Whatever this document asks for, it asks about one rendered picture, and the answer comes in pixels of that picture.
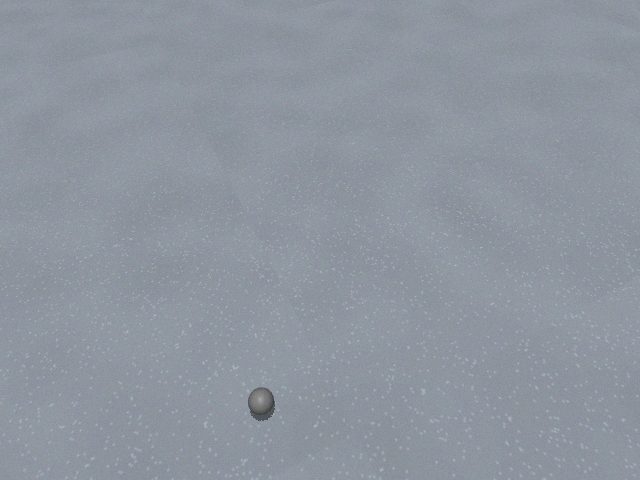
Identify ball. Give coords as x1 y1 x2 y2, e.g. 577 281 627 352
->
248 387 274 415

